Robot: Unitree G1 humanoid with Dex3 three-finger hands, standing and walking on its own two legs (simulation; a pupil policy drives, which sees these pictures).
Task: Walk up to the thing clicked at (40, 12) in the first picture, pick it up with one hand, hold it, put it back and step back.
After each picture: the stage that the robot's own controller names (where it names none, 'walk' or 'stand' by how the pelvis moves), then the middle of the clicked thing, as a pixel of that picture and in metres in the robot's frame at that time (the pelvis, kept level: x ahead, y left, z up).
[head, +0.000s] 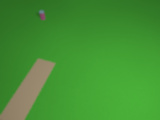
stand; (42, 15) +1.86 +0.51 -0.72
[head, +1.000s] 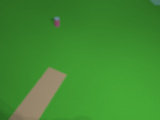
walk; (57, 21) +1.76 +0.21 -0.70
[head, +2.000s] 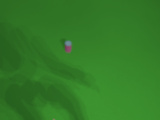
walk; (68, 46) +1.15 +0.10 -0.71
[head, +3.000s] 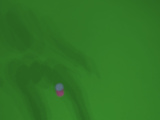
walk; (59, 90) +0.68 +0.17 -0.71
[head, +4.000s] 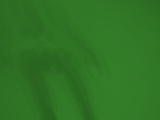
walk; out of the picture +0.36 +0.22 -0.70
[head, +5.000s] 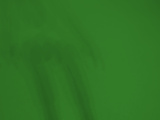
stand; out of the picture +0.21 +0.18 -0.71
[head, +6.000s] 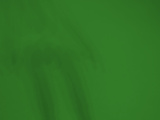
stand; out of the picture +0.21 +0.19 -0.73
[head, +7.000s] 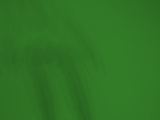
stand; out of the picture +0.22 +0.20 -0.73
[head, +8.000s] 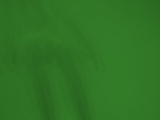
stand; out of the picture +0.20 +0.20 -0.73
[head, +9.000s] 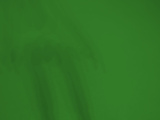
stand; out of the picture +0.20 +0.20 -0.73
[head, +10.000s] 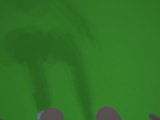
go down; (44, 116) +0.24 +0.19 -0.56
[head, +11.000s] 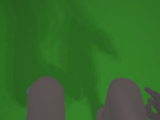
go down; (36, 93) +0.29 +0.21 -0.32
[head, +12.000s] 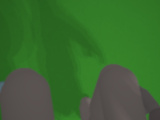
close in; (5, 92) +0.27 +0.23 -0.24
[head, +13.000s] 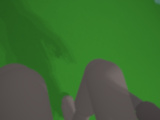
close; out of the picture +0.28 +0.23 -0.22
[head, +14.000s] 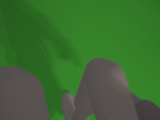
lift; out of the picture +0.31 +0.22 -0.22
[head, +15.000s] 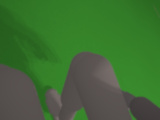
lift; out of the picture +0.31 +0.13 -0.23
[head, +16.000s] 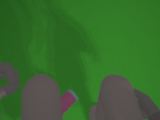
lift; (64, 102) +0.26 +0.04 -0.33
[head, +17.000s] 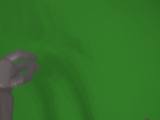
go down; out of the picture +0.13 -0.03 -0.68
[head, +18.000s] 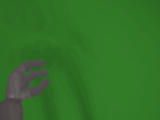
go down; out of the picture +0.11 -0.02 -0.70
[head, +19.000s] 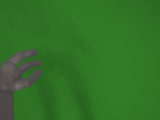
stand; out of the picture +0.13 -0.01 -0.72
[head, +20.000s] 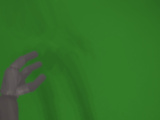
stand; out of the picture +0.15 +0.00 -0.71
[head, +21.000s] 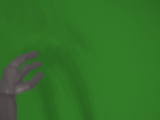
stand; out of the picture +0.16 +0.01 -0.70
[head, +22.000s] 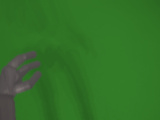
stand; out of the picture +0.18 +0.03 -0.70
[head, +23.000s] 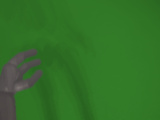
stand; out of the picture +0.19 +0.03 -0.70
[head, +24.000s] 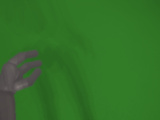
stand; out of the picture +0.20 +0.04 -0.71
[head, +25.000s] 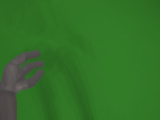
stand; out of the picture +0.20 +0.04 -0.71
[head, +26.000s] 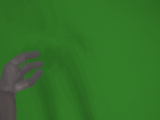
stand; out of the picture +0.21 +0.05 -0.71
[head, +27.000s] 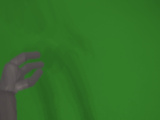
stand; out of the picture +0.22 +0.05 -0.71
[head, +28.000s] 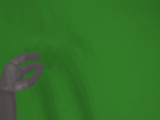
stand; out of the picture +0.22 +0.05 -0.71
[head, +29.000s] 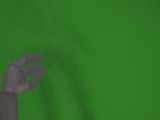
stand; out of the picture +0.22 +0.06 -0.71
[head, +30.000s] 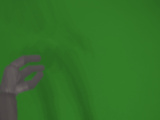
stand; out of the picture +0.23 +0.06 -0.71
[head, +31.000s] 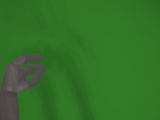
close; out of the picture +0.23 +0.06 -0.71
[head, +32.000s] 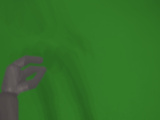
close; out of the picture +0.23 +0.06 -0.71
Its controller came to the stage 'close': yes
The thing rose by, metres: 0.01
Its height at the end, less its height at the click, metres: -0.02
